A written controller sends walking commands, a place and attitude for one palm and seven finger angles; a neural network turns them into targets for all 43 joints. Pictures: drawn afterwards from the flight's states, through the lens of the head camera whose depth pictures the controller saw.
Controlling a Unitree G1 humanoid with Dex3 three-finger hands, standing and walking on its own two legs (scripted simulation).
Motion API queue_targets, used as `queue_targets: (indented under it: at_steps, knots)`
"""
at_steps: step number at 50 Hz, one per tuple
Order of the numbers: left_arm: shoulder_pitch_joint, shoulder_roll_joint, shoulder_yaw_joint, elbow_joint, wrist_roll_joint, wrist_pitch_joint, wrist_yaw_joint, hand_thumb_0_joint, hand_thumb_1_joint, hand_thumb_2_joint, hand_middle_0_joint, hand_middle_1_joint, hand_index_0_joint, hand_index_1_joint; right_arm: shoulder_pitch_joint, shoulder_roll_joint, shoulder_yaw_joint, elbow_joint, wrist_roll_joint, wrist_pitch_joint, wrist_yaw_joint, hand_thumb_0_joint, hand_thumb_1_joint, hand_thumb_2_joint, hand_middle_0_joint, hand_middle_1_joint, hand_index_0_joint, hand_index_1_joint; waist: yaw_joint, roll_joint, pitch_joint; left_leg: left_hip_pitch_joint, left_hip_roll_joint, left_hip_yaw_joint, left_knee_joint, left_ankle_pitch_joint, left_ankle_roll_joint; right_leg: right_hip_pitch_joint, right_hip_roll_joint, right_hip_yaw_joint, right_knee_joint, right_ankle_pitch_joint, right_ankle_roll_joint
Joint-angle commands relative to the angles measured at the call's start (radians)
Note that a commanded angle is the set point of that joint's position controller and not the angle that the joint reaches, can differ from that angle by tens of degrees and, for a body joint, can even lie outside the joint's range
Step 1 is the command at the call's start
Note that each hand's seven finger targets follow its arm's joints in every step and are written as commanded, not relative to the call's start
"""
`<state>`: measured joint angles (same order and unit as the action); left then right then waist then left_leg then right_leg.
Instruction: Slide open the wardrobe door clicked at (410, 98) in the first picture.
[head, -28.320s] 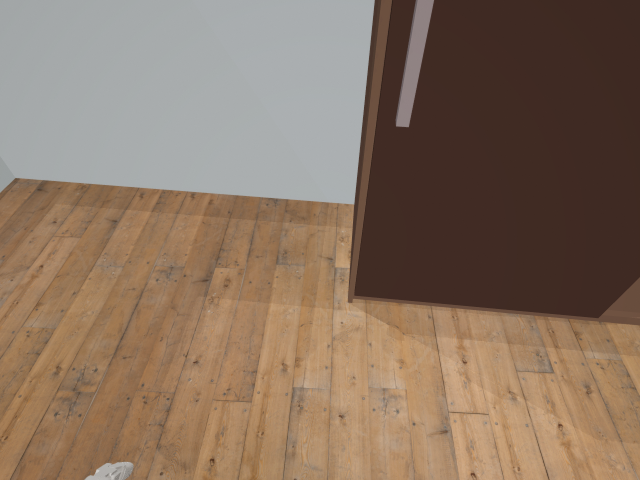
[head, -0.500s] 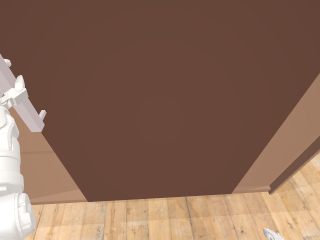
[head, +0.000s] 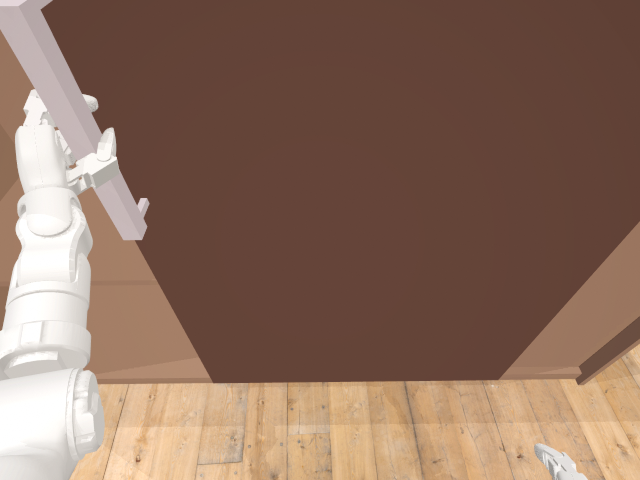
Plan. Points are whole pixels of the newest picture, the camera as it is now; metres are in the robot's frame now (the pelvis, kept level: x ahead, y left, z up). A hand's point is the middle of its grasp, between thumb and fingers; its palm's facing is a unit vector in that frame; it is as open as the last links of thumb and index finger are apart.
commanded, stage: stop walking and hold the door there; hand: left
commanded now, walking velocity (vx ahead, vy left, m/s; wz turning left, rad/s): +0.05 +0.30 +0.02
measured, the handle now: (96, 134) +0.47 +0.29 +0.20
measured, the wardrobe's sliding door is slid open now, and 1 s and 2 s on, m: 0.58 0.58 0.58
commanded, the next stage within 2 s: loosen the grip on the handle in 1.10 s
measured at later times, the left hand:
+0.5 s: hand (105, 162) +0.42 +0.27 +0.19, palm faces +0.23 -0.96 -0.17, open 6.8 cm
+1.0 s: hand (103, 160) +0.42 +0.27 +0.20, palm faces +0.24 -0.96 -0.17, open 6.6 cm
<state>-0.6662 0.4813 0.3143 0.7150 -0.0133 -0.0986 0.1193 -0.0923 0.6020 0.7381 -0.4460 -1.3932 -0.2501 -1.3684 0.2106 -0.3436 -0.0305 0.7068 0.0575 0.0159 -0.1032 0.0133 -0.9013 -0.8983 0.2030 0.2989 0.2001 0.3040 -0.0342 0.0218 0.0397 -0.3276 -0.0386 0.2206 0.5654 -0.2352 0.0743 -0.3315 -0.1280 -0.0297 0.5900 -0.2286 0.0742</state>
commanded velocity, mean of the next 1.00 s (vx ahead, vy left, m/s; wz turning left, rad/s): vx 0.03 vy -0.11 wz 0.00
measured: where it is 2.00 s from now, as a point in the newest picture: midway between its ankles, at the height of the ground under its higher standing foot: outside the picture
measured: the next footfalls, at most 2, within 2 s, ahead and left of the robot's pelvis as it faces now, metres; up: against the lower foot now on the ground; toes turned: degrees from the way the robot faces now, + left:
right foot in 0.18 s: +0.01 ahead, -0.11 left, +0.00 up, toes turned -7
left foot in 0.30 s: +0.06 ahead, +0.21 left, +0.00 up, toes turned -1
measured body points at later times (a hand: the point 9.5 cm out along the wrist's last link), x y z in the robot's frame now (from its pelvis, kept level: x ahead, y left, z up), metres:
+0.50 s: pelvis -0.04 +0.09 -0.02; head +0.03 +0.08 +0.43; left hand +0.40 +0.32 +0.20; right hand +0.07 -0.14 -0.14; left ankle +0.06 +0.25 -0.72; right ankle -0.03 -0.03 -0.73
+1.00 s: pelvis -0.03 +0.08 +0.00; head -0.01 +0.07 +0.45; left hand +0.40 +0.32 +0.21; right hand +0.10 -0.19 -0.10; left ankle +0.02 +0.21 -0.72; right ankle -0.04 -0.05 -0.72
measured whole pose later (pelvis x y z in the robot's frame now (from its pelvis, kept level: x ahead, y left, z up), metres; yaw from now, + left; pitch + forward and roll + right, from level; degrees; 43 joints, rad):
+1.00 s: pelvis -0.03 +0.08 +0.00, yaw -3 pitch -1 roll -1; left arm -0.70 0.39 0.24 0.61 -0.05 -0.06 0.09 -0.02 0.68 0.77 -0.46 -1.40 -0.20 -1.37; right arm 0.18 -0.26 0.02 0.68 0.05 -0.06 -0.09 0.01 -0.90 -0.90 0.20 0.30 0.20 0.30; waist -0.03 0.03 0.07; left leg -0.35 0.09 0.05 0.61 -0.25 -0.03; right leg -0.26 -0.04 -0.07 0.59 -0.31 0.02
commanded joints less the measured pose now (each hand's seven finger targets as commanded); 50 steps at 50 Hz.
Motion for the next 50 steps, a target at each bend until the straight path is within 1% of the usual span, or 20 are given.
queue_targets:
  at_steps: [1,2,3,5,6,7,8,10,11,12,13,14,16,22,25,30,32,41,46,50]
  knots:
    - [-0.424,0.166,-0.059,-0.330,0.013,-0.100,-0.004,0.000,0.900,0.900,-0.450,-1.400,-0.450,-1.400,-0.086,-0.082,-0.012,-0.165,-0.013,-0.056,0.012,0.000,-0.900,-0.900,0.200,0.300,0.200,0.300,0.023,0.254,-0.331,0.253,0.377,-0.388,-0.279,0.354,0.028,-0.128,0.068,-0.026,0.524,-0.413,-0.055]
    - [-0.442,0.116,-0.092,-0.357,0.010,-0.111,-0.009,0.000,0.900,0.900,-0.450,-1.400,-0.450,-1.400,-0.083,-0.071,-0.011,-0.161,-0.014,-0.073,0.016,0.000,-0.900,-0.900,0.200,0.300,0.200,0.300,0.028,0.178,-0.349,0.266,0.368,-0.395,-0.293,0.258,-0.055,-0.154,0.074,0.005,0.607,-0.365,-0.069]
    - [-0.437,0.069,-0.123,-0.345,-0.008,-0.108,-0.010,0.000,0.900,0.900,-0.450,-1.400,-0.450,-1.400,-0.077,-0.078,-0.023,-0.147,-0.014,-0.092,0.013,0.000,-0.900,-0.900,0.200,0.300,0.200,0.300,0.035,0.111,-0.370,0.297,0.333,-0.362,-0.317,0.274,-0.327,-0.141,0.089,-0.008,0.601,-0.303,-0.074]
    - [-0.385,0.096,-0.088,-0.354,-0.016,-0.095,-0.012,0.000,0.900,0.900,-0.450,-1.400,-0.450,-1.400,-0.101,-0.110,-0.062,-0.174,-0.034,-0.123,0.028,0.000,-0.900,-0.900,0.200,0.300,0.200,0.300,0.115,0.257,-0.334,0.217,0.142,-0.020,-0.289,0.780,-0.671,0.165,0.163,-0.215,0.229,-0.339,-0.082]
    - [-0.368,0.090,-0.091,-0.374,-0.013,-0.099,-0.014,0.000,0.900,0.900,-0.450,-1.400,-0.450,-1.400,-0.080,-0.102,-0.066,-0.174,-0.029,-0.139,0.042,0.000,-0.900,-0.900,0.200,0.300,0.200,0.300,0.135,0.254,-0.305,0.133,0.030,0.084,0.040,0.973,-0.610,0.304,0.128,-0.238,-0.049,-0.320,-0.130]
    - [-0.412,0.136,-0.063,-0.359,0.011,-0.115,-0.009,0.000,0.900,0.900,-0.450,-1.400,-0.450,-1.400,-0.019,-0.111,-0.060,-0.126,-0.001,-0.137,0.053,0.000,-0.900,-0.900,0.200,0.300,0.200,0.300,0.138,-0.121,-0.320,0.155,0.007,-0.059,0.628,0.630,-0.425,0.186,-0.080,-0.055,-0.274,-0.018,-0.235]
    - [-0.447,0.169,-0.069,-0.365,0.024,-0.104,-0.022,0.000,0.900,0.900,-0.450,-1.400,-0.450,-1.400,-0.034,-0.097,-0.040,-0.119,0.027,-0.114,0.053,0.000,-0.900,-0.900,0.200,0.300,0.200,0.300,0.085,-0.501,-0.267,-0.136,0.048,-0.383,0.947,-0.380,-0.175,0.128,-0.319,0.356,-0.177,0.387,-0.388]
    - [-0.589,0.217,-0.050,-0.446,0.005,-0.048,-0.052,0.000,0.900,0.900,-0.450,-1.400,-0.450,-1.400,-0.036,-0.003,-0.005,-0.159,0.007,-0.116,0.063,0.000,-0.900,-0.900,0.200,0.300,0.200,0.300,0.038,-0.304,-0.204,-0.224,0.150,-0.484,0.607,-0.417,0.215,0.214,-0.341,0.280,-0.128,0.400,-0.295]
    - [-0.632,0.207,-0.053,-0.478,0.041,-0.062,-0.055,0.000,0.900,0.900,-0.450,-1.400,-0.450,-1.400,-0.078,0.049,0.042,-0.153,-0.044,-0.150,0.075,0.000,-0.900,-0.900,0.200,0.300,0.200,0.300,0.014,-0.154,-0.163,-0.117,0.200,-0.404,0.272,-0.347,-0.029,0.054,-0.296,0.280,-0.094,0.122,-0.105]
    - [-0.529,0.305,0.083,-0.324,0.045,-0.069,-0.033,0.000,0.900,0.900,-0.450,-1.400,-0.450,-1.400,0.004,-0.044,0.014,-0.081,-0.043,-0.114,0.045,0.000,-0.900,-0.900,0.200,0.300,0.200,0.300,-0.006,-0.017,-0.234,0.070,0.105,-0.245,0.047,-0.076,-0.113,-0.039,-0.120,0.034,0.090,-0.007,-0.139]
    - [-0.523,0.071,-0.112,-0.439,0.013,-0.102,-0.055,0.000,0.900,0.900,-0.450,-1.400,-0.450,-1.400,-0.037,-0.060,-0.009,-0.124,-0.030,-0.115,0.040,0.000,-0.900,-0.900,0.200,0.300,0.200,0.300,-0.034,0.273,-0.313,0.336,0.129,-0.300,-0.047,0.167,-0.193,-0.157,0.026,-0.099,0.310,-0.172,-0.108]
    - [-0.534,0.015,-0.172,-0.598,-0.010,-0.104,-0.067,0.000,0.900,0.900,-0.450,-1.400,-0.450,-1.400,-0.097,-0.105,-0.031,-0.172,-0.027,-0.129,0.043,0.000,-0.900,-0.900,0.200,0.300,0.200,0.300,-0.033,0.580,-0.361,0.355,0.351,-0.670,-0.195,0.374,-0.115,-0.220,0.136,-0.027,0.590,-0.438,-0.056]
    - [-0.586,0.124,-0.074,-0.660,0.011,-0.135,-0.052,0.000,0.900,0.900,-0.450,-1.400,-0.450,-1.400,-0.103,-0.048,-0.015,-0.170,-0.029,-0.131,0.046,0.000,-0.900,-0.900,0.200,0.300,0.200,0.300,0.027,0.297,-0.347,0.238,0.416,-0.723,-0.196,0.206,0.091,-0.182,0.124,0.076,0.569,-0.361,-0.051]
    - [-0.486,0.152,-0.032,-0.611,-0.007,-0.110,-0.064,0.000,0.900,0.900,-0.450,-1.400,-0.450,-1.400,-0.065,-0.038,-0.004,-0.152,-0.015,-0.132,0.053,0.000,-0.900,-0.900,0.200,0.300,0.200,0.300,0.030,0.200,-0.402,0.083,0.280,-0.384,0.090,0.336,0.009,0.229,0.122,0.018,-0.037,-0.043,-0.071]
    - [-0.462,0.189,-0.014,-0.540,-0.011,-0.063,-0.049,0.000,0.900,0.900,-0.450,-1.400,-0.450,-1.400,-0.085,-0.002,0.009,-0.159,-0.003,-0.141,0.041,0.000,-0.900,-0.900,0.200,0.300,0.200,0.300,0.023,-0.260,-0.362,-0.161,0.077,-0.203,0.413,-0.239,-0.103,0.313,-0.175,0.251,-0.122,0.468,-0.238]
    - [-0.502,0.090,-0.067,-0.557,-0.030,-0.044,-0.043,0.000,0.900,0.900,-0.450,-1.400,-0.450,-1.400,-0.047,-0.018,0.014,-0.106,-0.020,-0.145,0.007,0.000,-0.900,-0.900,0.200,0.300,0.200,0.300,-0.001,-0.018,-0.418,0.257,0.175,-0.216,-0.093,0.322,-0.053,0.172,-0.032,0.015,0.180,0.478,-0.095]
    - [-0.524,0.023,-0.120,-0.600,-0.036,-0.060,-0.048,0.000,0.900,0.900,-0.450,-1.400,-0.450,-1.400,-0.056,-0.031,0.006,-0.131,-0.018,-0.134,0.030,0.000,-0.900,-0.900,0.200,0.300,0.200,0.300,0.016,0.303,-0.461,0.477,0.441,-0.559,-0.095,0.857,0.087,-0.143,0.110,0.034,0.398,-0.330,-0.035]
    - [-0.494,0.022,-0.142,-0.434,-0.021,-0.050,-0.050,0.000,0.900,0.900,-0.450,-1.400,-0.450,-1.400,-0.042,-0.061,0.007,-0.137,-0.017,-0.129,0.018,0.000,-0.900,-0.900,0.200,0.300,0.200,0.300,0.020,0.205,-0.360,0.225,0.290,-0.275,-0.071,0.321,0.013,0.156,0.124,-0.059,-0.064,-0.077,-0.051]
    - [-0.452,0.159,-0.055,-0.337,-0.010,-0.041,-0.035,0.000,0.900,0.900,-0.450,-1.400,-0.450,-1.400,-0.050,-0.020,0.018,-0.137,-0.018,-0.114,0.006,0.000,-0.900,-0.900,0.200,0.300,0.200,0.300,0.011,-0.114,-0.323,0.022,0.114,-0.160,0.073,-0.076,-0.103,0.229,-0.143,0.143,-0.164,0.392,-0.152]
    - [-0.428,0.170,-0.025,-0.324,-0.021,-0.040,-0.031,0.000,0.900,0.900,-0.450,-1.400,-0.450,-1.400,-0.057,-0.033,0.014,-0.128,-0.012,-0.102,-0.014,0.000,-0.900,-0.900,0.200,0.300,0.200,0.300,0.025,-0.134,-0.360,0.118,0.137,-0.165,-0.030,0.212,-0.081,0.256,-0.070,0.047,-0.064,0.529,-0.094]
